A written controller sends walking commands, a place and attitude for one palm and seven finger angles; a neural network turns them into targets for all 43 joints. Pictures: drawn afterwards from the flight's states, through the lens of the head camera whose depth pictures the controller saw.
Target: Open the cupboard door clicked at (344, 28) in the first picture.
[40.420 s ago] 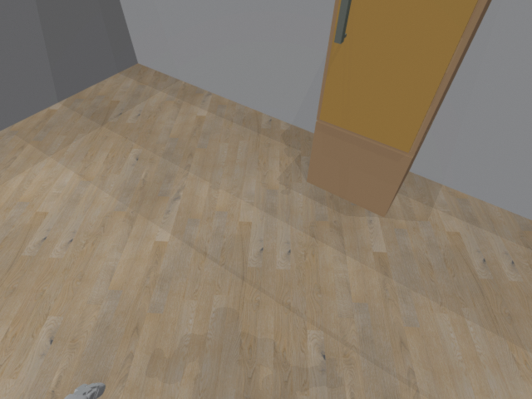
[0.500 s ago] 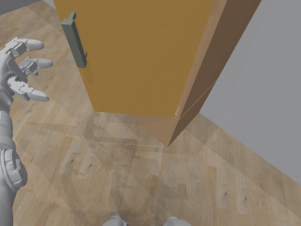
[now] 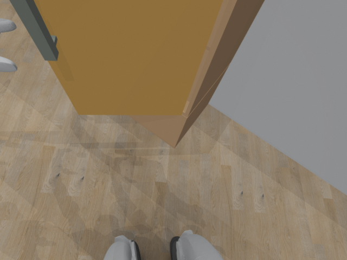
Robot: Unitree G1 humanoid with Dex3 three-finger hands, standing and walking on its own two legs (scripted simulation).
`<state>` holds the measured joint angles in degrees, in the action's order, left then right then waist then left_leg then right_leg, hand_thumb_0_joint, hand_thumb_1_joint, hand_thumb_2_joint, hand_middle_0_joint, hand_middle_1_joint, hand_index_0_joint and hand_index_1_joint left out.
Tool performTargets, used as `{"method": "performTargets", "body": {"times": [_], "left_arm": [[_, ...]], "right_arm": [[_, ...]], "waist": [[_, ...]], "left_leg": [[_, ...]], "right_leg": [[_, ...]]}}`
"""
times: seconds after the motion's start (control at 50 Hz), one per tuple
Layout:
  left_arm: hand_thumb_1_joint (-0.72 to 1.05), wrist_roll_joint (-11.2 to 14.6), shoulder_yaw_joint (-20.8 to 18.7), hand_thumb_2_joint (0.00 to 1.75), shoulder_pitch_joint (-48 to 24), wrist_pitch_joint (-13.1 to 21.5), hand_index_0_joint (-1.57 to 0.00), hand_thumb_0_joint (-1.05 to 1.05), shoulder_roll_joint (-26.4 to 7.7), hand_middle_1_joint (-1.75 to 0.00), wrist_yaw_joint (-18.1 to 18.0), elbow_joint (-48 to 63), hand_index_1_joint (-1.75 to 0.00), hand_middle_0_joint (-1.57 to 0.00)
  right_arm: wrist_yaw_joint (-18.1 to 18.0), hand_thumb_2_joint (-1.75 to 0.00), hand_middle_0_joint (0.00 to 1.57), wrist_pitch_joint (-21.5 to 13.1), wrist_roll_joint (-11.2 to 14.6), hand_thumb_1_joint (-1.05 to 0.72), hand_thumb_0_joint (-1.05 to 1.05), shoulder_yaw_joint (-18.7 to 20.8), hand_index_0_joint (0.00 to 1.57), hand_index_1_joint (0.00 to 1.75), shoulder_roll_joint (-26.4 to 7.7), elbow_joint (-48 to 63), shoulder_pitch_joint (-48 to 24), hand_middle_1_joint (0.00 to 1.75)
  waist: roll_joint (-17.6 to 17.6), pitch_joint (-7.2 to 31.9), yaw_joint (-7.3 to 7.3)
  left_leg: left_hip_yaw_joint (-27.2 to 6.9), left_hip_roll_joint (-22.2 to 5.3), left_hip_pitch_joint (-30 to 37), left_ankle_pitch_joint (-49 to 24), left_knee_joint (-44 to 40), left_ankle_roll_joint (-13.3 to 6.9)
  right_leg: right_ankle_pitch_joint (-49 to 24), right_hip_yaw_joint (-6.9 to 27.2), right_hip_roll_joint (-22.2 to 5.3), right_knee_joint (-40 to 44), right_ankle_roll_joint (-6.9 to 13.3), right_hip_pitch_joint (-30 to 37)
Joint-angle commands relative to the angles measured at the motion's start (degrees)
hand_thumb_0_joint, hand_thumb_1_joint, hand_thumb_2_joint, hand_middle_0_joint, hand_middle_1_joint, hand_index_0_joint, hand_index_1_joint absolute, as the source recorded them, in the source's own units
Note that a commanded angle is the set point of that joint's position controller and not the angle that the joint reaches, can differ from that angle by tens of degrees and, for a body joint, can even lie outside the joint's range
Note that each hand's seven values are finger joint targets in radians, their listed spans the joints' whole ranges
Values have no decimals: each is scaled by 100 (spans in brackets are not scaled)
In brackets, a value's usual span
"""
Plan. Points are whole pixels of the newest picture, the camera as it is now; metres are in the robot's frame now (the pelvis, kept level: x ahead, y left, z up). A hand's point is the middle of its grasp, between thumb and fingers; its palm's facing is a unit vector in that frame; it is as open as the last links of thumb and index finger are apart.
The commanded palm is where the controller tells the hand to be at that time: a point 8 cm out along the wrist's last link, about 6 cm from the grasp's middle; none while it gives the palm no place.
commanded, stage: move the hooked fingers beside the handle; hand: left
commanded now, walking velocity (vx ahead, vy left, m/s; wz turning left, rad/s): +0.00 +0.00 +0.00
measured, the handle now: (39, 21) +0.59 +0.20 +0.12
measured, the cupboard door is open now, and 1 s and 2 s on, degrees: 39 39 39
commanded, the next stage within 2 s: slide the fingers in behind the handle in 1.86 s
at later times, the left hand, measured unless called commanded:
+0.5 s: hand out of the picture +0.54 +0.26 +0.13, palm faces -0.06 -1.00 +0.00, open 14.0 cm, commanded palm +0.52 +0.30 +0.13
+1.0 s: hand out of the picture +0.52 +0.25 +0.14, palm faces -0.05 -1.00 -0.01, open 14.0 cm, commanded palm +0.53 +0.29 +0.12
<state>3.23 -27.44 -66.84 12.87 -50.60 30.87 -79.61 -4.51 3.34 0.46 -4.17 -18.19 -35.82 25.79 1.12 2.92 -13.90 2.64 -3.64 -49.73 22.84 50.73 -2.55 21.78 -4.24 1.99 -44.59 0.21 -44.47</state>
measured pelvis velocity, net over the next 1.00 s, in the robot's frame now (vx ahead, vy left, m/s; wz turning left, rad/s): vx -0.01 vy -0.01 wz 0.02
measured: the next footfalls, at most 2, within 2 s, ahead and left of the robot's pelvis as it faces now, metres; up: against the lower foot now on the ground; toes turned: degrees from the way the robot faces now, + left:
none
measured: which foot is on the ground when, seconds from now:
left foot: down 0.00-1.00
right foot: down 0.00-1.00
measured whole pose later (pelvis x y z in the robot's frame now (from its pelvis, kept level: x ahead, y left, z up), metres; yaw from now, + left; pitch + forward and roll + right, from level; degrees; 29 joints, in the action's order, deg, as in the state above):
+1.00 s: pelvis -0.01 -0.01 +0.00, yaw +1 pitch +21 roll -4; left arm 4.5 -24.5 -66.3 14.1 -47.7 29.3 -79.0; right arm -4.2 3.8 0.8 -4.3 -18.1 -35.6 24.0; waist 1.8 3.3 -13.0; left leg 0.6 -3.7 -50.1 22.5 51.6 -1.5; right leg 22.2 -5.6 2.4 -45.5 1.2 -44.3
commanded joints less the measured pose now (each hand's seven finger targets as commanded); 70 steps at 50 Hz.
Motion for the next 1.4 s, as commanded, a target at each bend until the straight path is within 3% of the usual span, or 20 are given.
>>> {"method": "performTargets", "body": {"times": [0.0,0.2,0.28,0.32,0.44,0.48,0.54,0.7,0.72,0.8,0.86,0.92,0.96,1.06,1.08,1.2,1.24,1.3,1.34,1.38], "left_arm": [[-50,24,-209,30,-2774,349,-30,0,-1946,-120,-44,1290,-120,-30],[-50,123,-525,30,-2073,230,-30,0,-1965,-120,35,1738,-120,-30],[-50,281,-458,30,-1937,340,-30,0,-1570,-120,8,2331,-120,-30],[-50,363,-382,30,-1697,275,-30,0,-1363,-120,8,2108,-120,-30],[-50,349,-3,30,-1763,253,-30,0,-834,-120,-168,2079,-120,-30],[-50,393,-109,30,-1802,352,-30,0,-917,-120,-208,2210,-120,-30],[-50,392,-99,30,-1726,369,-30,0,-941,-120,-237,1931,-120,-30],[-50,346,-134,30,-1927,516,-30,0,-1195,-120,-198,1812,-120,-30],[-50,361,87,30,-1943,481,-30,0,-939,-120,-160,1675,-120,-30],[-50,344,-23,30,-2177,481,-30,0,-1229,-120,-109,1499,-120,-30],[-50,369,302,30,-2424,476,-30,0,-876,-120,-93,1387,-120,-30],[-50,298,131,30,-2643,447,-30,0,-1274,-120,-126,1249,-120,-30],[-50,269,159,30,-2717,487,-30,0,-1206,-120,-159,1355,-120,-30],[-50,139,-275,30,-2554,505,-30,0,-1838,-120,-208,1309,-120,-30],[-50,103,-184,30,-2541,469,-30,0,-1784,-120,-195,1267,-120,-30],[-50,-2,-422,30,-2363,425,-30,0,-2237,-120,-169,1282,-120,-30],[-50,42,-302,30,-2315,383,-30,0,-2005,-120,-116,1247,-120,-30],[-50,76,-424,30,-2276,386,-30,0,-2149,-120,-30,1260,-120,-30],[-50,90,-185,30,-2333,324,-30,0,-1856,-120,30,1234,-120,-30],[-50,128,-343,30,-2254,359,-30,0,-1984,-120,46,1352,-120,-30]], "right_arm": [[-81,-90,20,9,-39,-90,0,397,20,30,-1162,92,1304,30],[58,-90,20,183,-82,-90,0,499,20,30,-1144,228,1469,30],[148,-90,20,216,-111,-90,0,578,20,30,-1097,230,1453,30],[176,-90,20,234,-88,-90,0,579,20,30,-1087,225,1383,30],[179,-90,20,240,-67,-90,0,587,20,30,-1043,197,1256,30],[175,-90,20,228,-65,-90,0,589,20,30,-1042,196,1195,30],[157,-90,20,228,-30,-90,0,563,20,30,-1047,211,1089,30],[67,-90,20,177,32,-90,0,498,20,30,-1056,272,901,30],[71,-90,20,158,44,-90,0,486,20,30,-1049,270,862,30],[2,-90,20,112,59,-90,0,450,20,30,-1090,223,891,30],[-27,-90,20,39,59,-90,0,415,20,30,-1071,175,916,30],[-64,-90,20,-9,50,-90,0,380,20,30,-1127,114,997,30],[-48,-90,20,-51,26,-90,0,384,20,30,-1097,126,1054,30],[-53,-90,20,-36,-3,-90,0,362,20,30,-1102,151,1206,30],[-42,-90,20,-18,8,-90,0,359,20,30,-1089,155,1191,30],[-54,-90,20,46,4,-90,0,361,20,30,-1114,218,1274,30],[-32,-90,20,52,10,-90,0,382,20,30,-1106,217,1290,30],[-39,-90,20,64,1,-90,0,395,20,30,-1136,175,1355,30],[-21,-90,20,57,3,-90,0,396,20,30,-1119,141,1344,30],[-18,-90,20,77,-14,-90,0,414,20,30,-1148,127,1415,30]], "waist": [[1428,3055,5],[1385,3405,227],[1691,3638,312],[1316,3310,271],[1277,2896,191],[1419,3086,236],[985,2782,211],[1066,2888,217],[990,2749,132],[956,2690,74],[972,2444,-62],[1000,2555,-73],[1174,2779,-74],[1106,3050,57],[1148,3091,41],[1144,2971,100],[1169,2943,46],[1181,3013,48],[1268,2836,-23],[1269,3048,46]], "left_leg": [[-677,46,2973,-2988,-112,55],[-714,29,3318,-3956,-119,95],[-826,-43,4021,-4691,-122,191],[-778,-16,3757,-4412,-179,142],[-743,22,3625,-4077,-267,104],[-722,33,3770,-4240,-231,114],[-674,79,3337,-3685,-276,67],[-593,161,3078,-3135,-247,30],[-578,168,3009,-2951,-251,16],[-591,168,2789,-2598,-239,-7],[-619,154,2692,-2316,-247,-20],[-647,122,2482,-2084,-198,-22],[-651,129,2635,-2232,-156,-13],[-606,133,2369,-2346,-79,-27],[-573,133,2320,-2346,-77,-24],[-535,121,2097,-2185,-66,-37],[-537,113,2211,-2251,-81,-30],[-588,92,2395,-2476,-67,-23],[-588,84,2439,-2420,-66,-18],[-671,70,2702,-2718,-70,10]], "right_leg": [[-1999,211,179,307,39,233],[-2551,113,262,275,45,425],[-2580,60,298,329,72,286],[-2599,53,300,392,56,394],[-2494,67,258,452,48,332],[-2653,113,253,436,60,428],[-2572,124,236,433,46,585],[-2528,220,177,387,42,775],[-2416,219,187,422,34,664],[-2171,246,173,423,28,604],[-1857,221,172,442,37,363],[-1615,261,155,418,16,320],[-1650,240,173,357,38,270],[-1851,262,204,275,34,582],[-1925,290,200,287,13,628],[-1800,284,221,303,0,643],[-1830,256,245,319,-1,528],[-1913,222,258,309,3,436],[-1825,198,264,342,4,261],[-1898,147,283,292,29,224]]}}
